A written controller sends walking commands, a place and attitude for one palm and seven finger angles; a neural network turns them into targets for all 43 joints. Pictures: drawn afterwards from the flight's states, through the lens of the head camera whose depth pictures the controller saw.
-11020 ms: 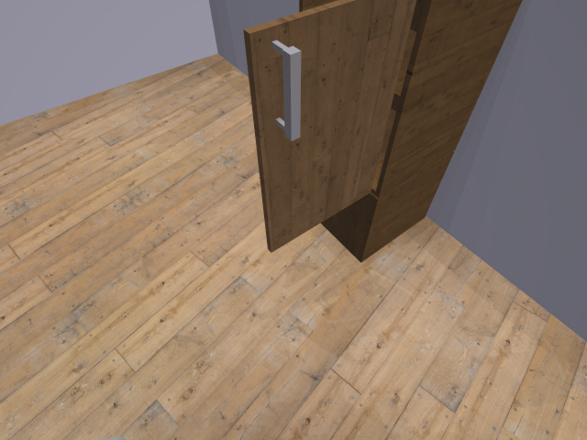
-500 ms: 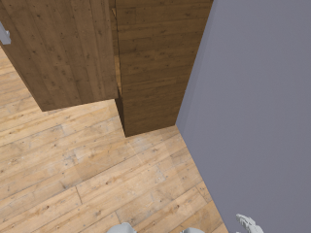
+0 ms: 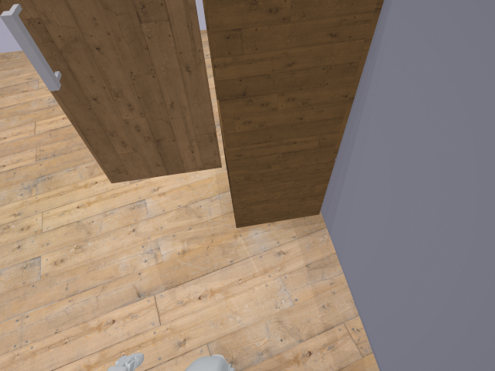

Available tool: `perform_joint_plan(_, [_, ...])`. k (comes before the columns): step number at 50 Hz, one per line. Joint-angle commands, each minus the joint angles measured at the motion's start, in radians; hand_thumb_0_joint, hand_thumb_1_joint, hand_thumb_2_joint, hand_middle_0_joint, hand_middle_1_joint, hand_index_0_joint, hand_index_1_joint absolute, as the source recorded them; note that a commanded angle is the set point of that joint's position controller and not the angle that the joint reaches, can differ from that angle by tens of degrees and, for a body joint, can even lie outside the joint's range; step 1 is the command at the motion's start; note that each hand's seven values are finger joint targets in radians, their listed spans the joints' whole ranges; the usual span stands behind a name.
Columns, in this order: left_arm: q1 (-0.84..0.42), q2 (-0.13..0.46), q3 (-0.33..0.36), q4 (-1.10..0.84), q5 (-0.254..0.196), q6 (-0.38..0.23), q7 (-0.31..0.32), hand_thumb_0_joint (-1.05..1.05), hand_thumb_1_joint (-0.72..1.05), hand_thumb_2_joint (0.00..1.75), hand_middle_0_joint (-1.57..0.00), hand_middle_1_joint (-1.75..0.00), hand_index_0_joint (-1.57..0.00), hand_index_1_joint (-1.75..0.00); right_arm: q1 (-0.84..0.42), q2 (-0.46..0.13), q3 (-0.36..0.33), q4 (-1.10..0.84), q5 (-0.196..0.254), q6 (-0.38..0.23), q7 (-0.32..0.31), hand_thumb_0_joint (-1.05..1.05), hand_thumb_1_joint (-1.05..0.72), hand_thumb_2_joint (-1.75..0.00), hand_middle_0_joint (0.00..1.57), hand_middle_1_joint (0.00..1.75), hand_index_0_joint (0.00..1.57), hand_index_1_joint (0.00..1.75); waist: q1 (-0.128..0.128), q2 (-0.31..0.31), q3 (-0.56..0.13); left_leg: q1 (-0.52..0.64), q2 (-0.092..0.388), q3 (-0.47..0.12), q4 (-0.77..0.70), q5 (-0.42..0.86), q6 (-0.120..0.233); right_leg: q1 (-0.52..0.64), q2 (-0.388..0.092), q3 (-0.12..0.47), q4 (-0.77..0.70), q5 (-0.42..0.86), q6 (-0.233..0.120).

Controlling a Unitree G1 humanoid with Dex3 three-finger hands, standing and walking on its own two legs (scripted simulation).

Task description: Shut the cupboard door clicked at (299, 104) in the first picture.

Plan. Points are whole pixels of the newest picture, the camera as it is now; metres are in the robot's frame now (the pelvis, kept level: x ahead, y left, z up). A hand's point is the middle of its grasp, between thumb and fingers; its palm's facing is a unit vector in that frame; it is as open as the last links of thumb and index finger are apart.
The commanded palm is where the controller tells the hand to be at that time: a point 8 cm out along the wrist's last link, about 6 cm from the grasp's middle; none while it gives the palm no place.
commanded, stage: turn to face it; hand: left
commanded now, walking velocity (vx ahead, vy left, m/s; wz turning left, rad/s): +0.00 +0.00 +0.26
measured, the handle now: (36, 49) +0.69 +0.46 +0.15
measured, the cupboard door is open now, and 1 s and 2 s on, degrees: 90 90 90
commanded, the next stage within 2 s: take the last steps up to it in 0.02 s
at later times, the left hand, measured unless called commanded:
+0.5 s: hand out of the picture +0.07 +0.23 -0.16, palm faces +0.17 -0.96 -0.20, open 7.4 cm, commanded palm none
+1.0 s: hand (120, 370) +0.15 +0.26 -0.18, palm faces +0.22 -0.96 -0.16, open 7.3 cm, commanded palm none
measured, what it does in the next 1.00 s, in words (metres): walks ahead: left foot, then right foot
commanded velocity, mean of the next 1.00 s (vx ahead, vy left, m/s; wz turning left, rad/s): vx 0.18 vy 0.05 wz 0.08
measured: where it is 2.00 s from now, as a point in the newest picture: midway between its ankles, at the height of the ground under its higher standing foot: (230, 359)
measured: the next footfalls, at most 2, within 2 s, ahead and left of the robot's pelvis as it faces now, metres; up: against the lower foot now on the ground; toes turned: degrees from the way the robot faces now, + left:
left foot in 0.26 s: +0.05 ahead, +0.13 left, +0.00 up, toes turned +10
right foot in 0.62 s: +0.20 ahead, -0.09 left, +0.00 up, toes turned +1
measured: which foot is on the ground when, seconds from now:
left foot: up 0.00-0.24, down 0.26-0.62, up 0.64-0.90, down 0.92-1.00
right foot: down 0.00-0.28, up 0.30-0.60, down 0.62-0.94, up 0.96-1.00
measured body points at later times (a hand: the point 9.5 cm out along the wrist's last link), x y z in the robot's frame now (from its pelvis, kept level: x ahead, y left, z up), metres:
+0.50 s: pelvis +0.06 +0.03 +0.01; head +0.08 +0.04 +0.46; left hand +0.06 +0.28 -0.14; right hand +0.13 -0.20 -0.14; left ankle +0.01 +0.12 -0.73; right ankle +0.09 -0.10 -0.69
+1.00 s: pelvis +0.20 +0.09 +0.00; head +0.23 +0.11 +0.45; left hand +0.14 +0.31 -0.17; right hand +0.29 -0.14 -0.14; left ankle +0.22 +0.19 -0.73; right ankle +0.15 -0.07 -0.70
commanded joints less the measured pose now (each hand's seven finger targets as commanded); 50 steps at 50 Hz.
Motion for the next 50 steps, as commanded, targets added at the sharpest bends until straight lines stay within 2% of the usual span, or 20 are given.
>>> perform_joint_plan(1, [0.067, 0.167, 0.038, -0.037, -0.005, -0.029, 0.018, 0.00, 0.90, 0.90, -0.20, -0.30, -0.20, -0.30, -0.051, -0.063, -0.007, -0.074, -0.002, -0.016, 0.002, 0.00, -0.90, -0.90, 0.20, 0.30, 0.20, 0.30, 0.035, -0.253, -0.086, -0.120, 0.059, 0.028, 0.188, -0.010, -0.040, 0.176, -0.274, 0.123, -0.185, 0.718, -0.124])
perform_joint_plan(6, [0.155, 0.207, 0.047, 0.022, 0.003, -0.029, 0.013, 0.00, 0.90, 0.90, -0.20, -0.30, -0.20, -0.30, -0.119, -0.026, 0.014, -0.064, 0.004, -0.025, 0.002, 0.00, -0.90, -0.90, 0.20, 0.30, 0.20, 0.30, 0.076, -0.230, -0.104, -0.004, 0.035, 0.102, -0.114, -0.017, -0.038, 0.229, -0.274, 0.099, -0.139, 0.804, -0.123])
perform_joint_plan(11, [0.139, 0.222, 0.053, 0.056, -0.003, -0.032, -0.006, 0.00, 0.90, 0.90, -0.20, -0.30, -0.20, -0.30, -0.053, -0.052, 0.021, -0.040, -0.006, -0.055, 0.004, 0.00, -0.90, -0.90, 0.20, 0.30, 0.20, 0.30, 0.034, -0.229, -0.096, 0.251, 0.018, 0.158, -0.447, 0.160, -0.006, 0.091, -0.264, 0.074, -0.106, 0.414, -0.062])
perform_joint_plan(12, [0.120, 0.207, 0.049, 0.047, -0.008, -0.031, -0.014, 0.00, 0.90, 0.90, -0.20, -0.30, -0.20, -0.30, -0.003, -0.092, 0.014, -0.028, -0.010, -0.065, 0.001, 0.00, -0.90, -0.90, 0.20, 0.30, 0.20, 0.30, 0.004, -0.132, -0.111, 0.387, 0.063, 0.110, -0.511, 0.204, 0.027, -0.024, -0.223, 0.035, -0.010, 0.302, -0.026])
perform_joint_plan(14, [0.039, 0.117, 0.026, -0.027, -0.008, -0.027, -0.027, 0.00, 0.90, 0.90, -0.20, -0.30, -0.20, -0.30, 0.168, -0.238, -0.021, -0.008, -0.022, -0.068, -0.014, 0.00, -0.90, -0.90, 0.20, 0.30, 0.20, 0.30, -0.071, 0.238, -0.149, 0.567, 0.425, -0.344, -0.626, 0.287, 0.246, -0.368, -0.036, -0.084, 0.437, -0.276, 0.042])
perform_joint_plan(15, [-0.030, 0.126, 0.027, -0.032, 0.002, -0.021, -0.022, 0.00, 0.90, 0.90, -0.20, -0.30, -0.20, -0.30, 0.178, -0.216, -0.015, 0.003, -0.020, -0.073, -0.021, 0.00, -0.90, -0.90, 0.20, 0.30, 0.20, 0.30, -0.082, 0.186, -0.118, 0.491, 0.414, -0.359, -0.648, 0.223, 0.274, -0.408, -0.054, 0.002, 0.548, -0.283, 0.026])
perform_joint_plan(17, [-0.035, 0.116, 0.030, -0.014, 0.003, -0.020, -0.033, 0.00, 0.90, 0.90, -0.20, -0.30, -0.20, -0.30, 0.100, -0.159, 0.000, -0.019, -0.017, -0.087, -0.029, 0.00, -0.90, -0.90, 0.20, 0.30, 0.20, 0.30, -0.025, 0.113, -0.010, 0.354, 0.366, -0.298, -0.693, 0.147, 0.252, -0.421, -0.095, 0.062, 0.591, -0.151, 0.015])
perform_joint_plan(21, [0.030, 0.085, 0.020, 0.025, 0.004, -0.017, -0.046, 0.00, 0.90, 0.90, -0.20, -0.30, -0.20, -0.30, 0.072, -0.127, 0.013, -0.015, -0.015, -0.109, -0.027, 0.00, -0.90, -0.90, 0.20, 0.30, 0.20, 0.30, 0.023, 0.078, -0.030, 0.317, 0.285, -0.128, -0.708, 0.285, 0.216, -0.289, -0.088, 0.012, 0.395, -0.048, 0.021])
perform_joint_plan(28, [0.080, 0.083, 0.023, 0.035, 0.007, -0.031, -0.046, 0.00, 0.90, 0.90, -0.20, -0.30, -0.20, -0.30, 0.086, -0.114, 0.012, 0.023, -0.012, -0.100, -0.020, 0.00, -0.90, -0.90, 0.20, 0.30, 0.20, 0.30, 0.061, 0.009, -0.028, 0.191, 0.223, -0.059, -0.609, 0.153, 0.166, 0.042, -0.013, -0.059, 0.004, 0.061, 0.025])
perform_joint_plan(29, [0.141, 0.111, 0.034, 0.055, 0.007, -0.039, -0.040, 0.00, 0.90, 0.90, -0.20, -0.30, -0.20, -0.30, 0.074, -0.091, 0.015, 0.023, -0.005, -0.101, -0.018, 0.00, -0.90, -0.90, 0.20, 0.30, 0.20, 0.30, 0.091, -0.042, -0.036, 0.115, 0.168, -0.022, -0.515, 0.126, 0.131, 0.169, -0.031, -0.013, -0.082, 0.075, 0.011])
perform_joint_plan(31, [0.314, 0.259, 0.068, 0.103, 0.008, -0.051, -0.025, 0.00, 0.90, 0.90, -0.20, -0.30, -0.20, -0.30, 0.088, -0.032, 0.023, -0.012, -0.002, -0.101, -0.006, 0.00, -0.90, -0.90, 0.20, 0.30, 0.20, 0.30, 0.142, -0.355, -0.069, -0.180, 0.003, 0.141, -0.099, -0.116, 0.039, 0.405, -0.396, 0.478, -0.328, -0.122, -0.156])
perform_joint_plan(32, [0.330, 0.262, 0.070, 0.097, 0.000, -0.050, -0.016, 0.00, 0.90, 0.90, -0.20, -0.30, -0.20, -0.30, 0.036, -0.073, 0.017, -0.023, -0.007, -0.094, -0.003, 0.00, -0.90, -0.90, 0.20, 0.30, 0.20, 0.30, 0.160, -0.301, -0.051, -0.188, 0.057, 0.064, 0.091, -0.155, 0.037, 0.288, -0.449, 0.579, -0.413, -0.298, -0.220])
perform_joint_plan(34, [0.213, 0.170, 0.053, 0.079, 0.001, -0.050, -0.001, 0.00, 0.90, 0.90, -0.20, -0.30, -0.20, -0.30, -0.011, -0.058, 0.006, -0.021, -0.010, -0.083, 0.003, 0.00, -0.90, -0.90, 0.20, 0.30, 0.20, 0.30, 0.098, -0.229, 0.046, -0.214, 0.132, 0.004, 0.176, -0.007, 0.032, 0.129, -0.401, 0.450, -0.432, -0.286, -0.197])
perform_joint_plan(38, [0.150, 0.117, 0.043, 0.080, 0.004, -0.080, -0.007, 0.00, 0.90, 0.90, -0.20, -0.30, -0.20, -0.30, 0.059, 0.020, 0.018, 0.017, -0.011, -0.072, 0.020, 0.00, -0.90, -0.90, 0.20, 0.30, 0.20, 0.30, 0.038, -0.185, -0.020, -0.025, 0.142, 0.083, -0.072, 0.150, -0.008, 0.040, -0.288, 0.104, -0.400, 0.124, -0.125])
perform_joint_plan(41, [0.176, 0.153, 0.049, 0.115, 0.005, -0.079, -0.012, 0.00, 0.90, 0.90, -0.20, -0.30, -0.20, -0.30, 0.041, 0.038, 0.022, 0.011, -0.010, -0.085, 0.027, 0.00, -0.90, -0.90, 0.20, 0.30, 0.20, 0.30, 0.057, -0.153, -0.042, 0.058, 0.101, 0.135, -0.270, 0.187, -0.012, 0.064, -0.270, 0.074, -0.344, 0.170, -0.122])
perform_joint_plan(44, [0.157, 0.153, 0.046, 0.132, 0.000, -0.063, -0.017, 0.00, 0.90, 0.90, -0.20, -0.30, -0.20, -0.30, 0.103, 0.016, 0.022, 0.029, -0.013, -0.097, 0.021, 0.00, -0.90, -0.90, 0.20, 0.30, 0.20, 0.30, 0.022, -0.141, -0.050, 0.268, 0.059, 0.178, -0.439, 0.277, -0.009, -0.048, -0.207, 0.019, -0.255, 0.036, -0.071])
perform_joint_plan(45, [0.152, 0.132, 0.041, 0.124, -0.001, -0.055, -0.019, 0.00, 0.90, 0.90, -0.20, -0.30, -0.20, -0.30, 0.161, -0.030, 0.013, 0.041, -0.013, -0.103, 0.013, 0.00, -0.90, -0.90, 0.20, 0.30, 0.20, 0.30, -0.008, -0.056, -0.063, 0.376, 0.090, 0.140, -0.473, 0.259, 0.003, -0.126, -0.175, 0.000, -0.157, -0.023, -0.051])
perform_joint_plan(47, [0.126, 0.048, 0.022, 0.069, -0.007, -0.046, -0.023, 0.00, 0.90, 0.90, -0.20, -0.30, -0.20, -0.30, 0.330, -0.190, -0.020, 0.060, -0.027, -0.106, -0.016, 0.00, -0.90, -0.90, 0.20, 0.30, 0.20, 0.30, -0.072, 0.240, -0.125, 0.504, 0.416, -0.287, -0.652, 0.218, 0.183, -0.339, 0.008, -0.118, 0.312, -0.267, 0.014])
perform_joint_plan(49, [0.070, 0.047, 0.009, 0.070, -0.002, -0.044, -0.014, 0.00, 0.90, 0.90, -0.20, -0.30, -0.20, -0.30, 0.260, -0.128, 0.002, 0.053, -0.022, -0.109, -0.037, 0.00, -0.90, -0.90, 0.20, 0.30, 0.20, 0.30, -0.040, 0.148, -0.100, 0.422, 0.427, -0.273, -0.629, 0.473, 0.230, -0.383, -0.053, 0.023, 0.559, -0.209, -0.012])
perform_joint_plan(50, [0.086, 0.035, 0.007, 0.094, -0.009, -0.041, -0.013, 0.00, 0.90, 0.90, -0.20, -0.30, -0.20, -0.30, 0.185, -0.082, 0.020, 0.040, -0.019, -0.116, -0.044, 0.00, -0.90, -0.90, 0.20, 0.30, 0.20, 0.30, -0.003, 0.088, -0.080, 0.336, 0.411, -0.171, -0.617, 0.677, 0.215, -0.316, -0.086, 0.061, 0.523, -0.147, 0.001])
